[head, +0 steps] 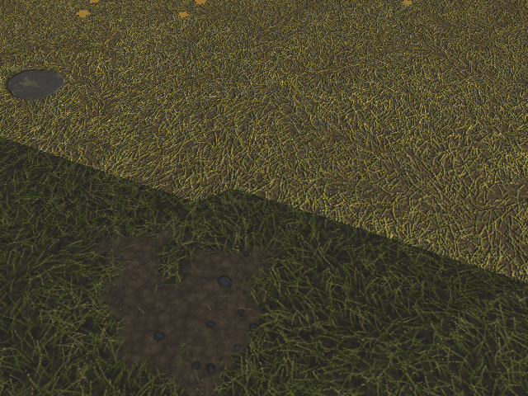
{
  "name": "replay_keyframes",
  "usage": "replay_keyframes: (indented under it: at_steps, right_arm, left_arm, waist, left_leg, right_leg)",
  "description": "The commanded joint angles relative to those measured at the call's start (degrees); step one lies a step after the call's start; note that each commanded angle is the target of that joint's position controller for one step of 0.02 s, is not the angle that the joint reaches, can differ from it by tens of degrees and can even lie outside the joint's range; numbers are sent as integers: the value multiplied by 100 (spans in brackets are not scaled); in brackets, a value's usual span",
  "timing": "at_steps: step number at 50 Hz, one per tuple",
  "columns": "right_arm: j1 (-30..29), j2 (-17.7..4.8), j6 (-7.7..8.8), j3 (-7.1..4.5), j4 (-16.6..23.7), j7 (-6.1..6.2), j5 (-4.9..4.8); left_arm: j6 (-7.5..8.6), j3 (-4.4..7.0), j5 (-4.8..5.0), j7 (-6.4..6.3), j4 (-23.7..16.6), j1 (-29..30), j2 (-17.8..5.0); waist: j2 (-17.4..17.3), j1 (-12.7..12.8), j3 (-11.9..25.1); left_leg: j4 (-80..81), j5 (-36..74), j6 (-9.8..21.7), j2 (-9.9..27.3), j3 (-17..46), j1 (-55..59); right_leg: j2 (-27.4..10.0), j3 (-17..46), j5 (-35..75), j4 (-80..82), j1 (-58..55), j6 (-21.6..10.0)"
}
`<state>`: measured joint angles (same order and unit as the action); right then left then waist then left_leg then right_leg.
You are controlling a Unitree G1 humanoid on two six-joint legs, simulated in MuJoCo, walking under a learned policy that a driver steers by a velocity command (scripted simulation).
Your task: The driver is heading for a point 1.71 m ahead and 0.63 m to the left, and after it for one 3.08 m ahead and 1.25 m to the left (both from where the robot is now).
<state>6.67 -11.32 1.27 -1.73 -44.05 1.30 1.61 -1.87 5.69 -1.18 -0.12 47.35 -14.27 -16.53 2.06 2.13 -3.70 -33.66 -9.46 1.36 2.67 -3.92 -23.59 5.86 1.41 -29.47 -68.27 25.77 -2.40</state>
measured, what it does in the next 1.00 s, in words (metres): steps on the spot, turning left: right foot, then left foot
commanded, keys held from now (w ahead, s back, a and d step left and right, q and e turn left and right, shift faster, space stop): e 0.06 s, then q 0.94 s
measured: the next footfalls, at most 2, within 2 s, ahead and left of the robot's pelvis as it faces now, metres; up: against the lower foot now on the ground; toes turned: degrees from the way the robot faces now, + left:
right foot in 0.24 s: +0.06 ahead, -0.12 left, +0.00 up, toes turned -3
left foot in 0.62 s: +0.01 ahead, +0.08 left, +0.00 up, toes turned +10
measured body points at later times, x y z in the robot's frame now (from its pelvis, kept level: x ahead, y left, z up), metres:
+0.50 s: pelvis +0.01 -0.02 +0.01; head +0.04 -0.03 +0.46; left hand +0.15 +0.23 -0.10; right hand +0.10 -0.28 -0.12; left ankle -0.01 +0.08 -0.69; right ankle +0.02 -0.11 -0.72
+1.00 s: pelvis -0.01 -0.01 +0.01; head +0.02 +0.01 +0.46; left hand +0.03 +0.29 -0.10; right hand +0.19 -0.25 -0.09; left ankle -0.03 +0.07 -0.72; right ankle +0.07 -0.13 -0.69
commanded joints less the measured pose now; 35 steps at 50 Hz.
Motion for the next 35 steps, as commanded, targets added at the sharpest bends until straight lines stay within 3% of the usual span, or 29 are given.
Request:
replay_keyframes:
  at_steps: [1, 4, 8, 10, 11, 12, 13, 14, 15, 17, 19, 20, 23, 27, 29, 30, 31, 32, 33, 34, 35]
  right_arm:
    - [88, -726, -73, -218, 281, 34, 63]
    - [210, -815, -23, -264, 230, -18, 54]
    - [298, -937, -63, -272, 143, -169, 15]
    - [149, -841, -157, -195, 132, -264, -59]
    - [345, -767, -198, -171, 41, -322, -60]
    - [703, -507, -201, -132, 8, -411, -59]
    - [807, -300, -239, -76, 149, -439, -189]
    - [540, -752, -316, -185, 62, -434, -176]
    - [468, -821, -337, -240, 96, -451, -189]
    - [616, -912, -330, -323, 32, -399, -131]
    - [892, -803, -310, -332, -30, -363, -84]
    - [887, -723, -318, -317, 3, -341, -96]
    - [644, -620, -398, -286, 154, -343, -150]
    - [570, -682, -443, -298, 320, -386, -193]
    - [783, -637, -410, -281, 322, -382, -181]
    - [829, -732, -353, -291, 345, -342, -129]
    - [1023, -1338, -248, -411, 395, -296, -19]
    - [1422, -2061, -258, -603, 330, -348, -81]
    - [1658, -1874, -272, -584, 277, -326, -128]
    - [1341, -1596, -289, -502, 313, -287, -148]
    - [877, -1428, -326, -447, 409, -246, -138]
  left_arm:
    - [-195, 22, -4, 119, -361, -481, -202]
    - [-226, -88, 11, 210, -485, -313, -55]
    - [-219, -229, 9, 217, -572, -53, -7]
    - [-173, -325, -16, 179, -403, -293, 148]
    - [-112, -371, -63, 153, -357, -349, 122]
    - [-12, -340, -177, 101, -380, -397, -266]
    - [29, -254, -99, 69, -558, 226, -797]
    - [71, -262, -114, 37, -627, 679, -627]
    - [108, -294, -111, 9, -651, 860, -533]
    - [161, -278, -63, -109, -609, 734, -544]
    - [189, -268, 13, -158, -545, 424, -448]
    - [184, -259, 24, -169, -504, 304, -413]
    - [137, -227, -13, -181, -451, 252, -379]
    - [76, -134, -15, -150, -459, 329, -558]
    - [28, -73, 11, -136, -479, 529, -669]
    - [20, -45, 16, -120, -445, 466, -675]
    - [-8, -80, -18, -71, -561, 371, -403]
    - [-91, -184, 19, -81, -967, 935, -182]
    - [-148, -161, -4, -97, -908, 1038, -319]
    - [-155, -149, 70, -74, -813, 942, -315]
    - [-115, -126, 118, -49, -710, 810, -386]
  waist:
    - [-1160, 14, 498]
    - [-1033, -19, 775]
    - [-1222, -159, 1001]
    - [-1083, 18, 956]
    - [-894, 30, 783]
    - [30, -131, 728]
    - [1176, -402, 416]
    - [835, -324, 84]
    - [819, -388, 17]
    - [840, -343, 65]
    - [486, -293, 459]
    - [397, -259, 584]
    - [546, -128, 610]
    - [677, -99, 715]
    - [525, -333, 755]
    - [243, -417, 746]
    - [-1078, -350, 791]
    - [-1885, -627, 511]
    - [-1094, -706, 528]
    - [-839, -504, 368]
    - [-690, -269, 257]
  left_leg:
    - [1734, 710, 939, 1275, 1093, 559]
    - [1639, 949, 918, 1229, 639, 479]
    - [1604, 538, 940, 1308, 791, 501]
    - [1532, -17, 700, 1155, 840, 207]
    - [1519, -438, 338, 994, 805, -194]
    - [840, -1009, -70, 534, 465, -417]
    - [661, -1513, -247, -47, 69, -29]
    - [37, -1373, -226, 23, 333, 599]
    - [-199, -1109, -183, -173, 285, 484]
    - [-1011, -1255, -84, -286, 330, 5]
    - [-1695, -1719, -59, -301, 358, -267]
    - [-1791, -1830, -66, -263, 360, -363]
    - [-1452, -1828, -75, -255, 222, -305]
    - [-781, -1707, 12, -359, -28, 221]
    - [289, -928, 132, -453, -160, 877]
    - [1048, -201, 225, -359, 199, 1382]
    - [1606, 901, 521, 837, 1959, 2167]
    - [1509, 3270, 1470, 2050, 3460, 2123]
    - [1386, 3501, 1804, 1962, 3176, 2200]
    - [1330, 3171, 1722, 1607, 2695, 2033]
    - [1377, 2736, 1437, 1180, 2300, 1868]
  right_leg:
    - [-371, -63, 528, -221, 419, 252]
    - [-395, -167, 629, 839, -55, 259]
    - [-343, -223, 494, 2410, -881, 79]
    - [-339, -428, 1289, 3883, -1801, -16]
    - [-464, -196, 1829, 4785, -2384, -59]
    - [-1572, 1093, 1266, 5499, -2590, -146]
    - [-2429, 1877, 869, 5897, -1185, -506]
    - [-2171, 1423, 414, 5806, -475, -578]
    - [-1941, 1111, 446, 5755, -513, -521]
    - [-1885, 679, 2106, 5432, -1133, -601]
    - [-2057, 425, 4443, 4863, -1897, -882]
    - [-2132, 356, 4905, 4709, -2164, -968]
    - [-2169, 220, 4844, 4531, -2347, -1010]
    - [-2276, 174, 4503, 4338, -2198, -911]
    - [-2183, -49, 3866, 3948, -1840, -607]
    - [-2034, -266, 3029, 3553, -1386, -263]
    - [-1413, -855, 1352, 2101, -212, 175]
    - [-415, -762, -808, 1401, 1021, 353]
    - [-625, -143, -746, 638, 1110, 377]
    - [-674, -15, -323, 348, 1132, 370]
    - [-741, 61, 183, 434, 1091, 368]
Over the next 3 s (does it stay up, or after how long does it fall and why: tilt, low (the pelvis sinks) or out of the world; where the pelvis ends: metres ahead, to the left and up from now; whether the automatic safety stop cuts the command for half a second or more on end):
stays up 0.33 0.08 -0.01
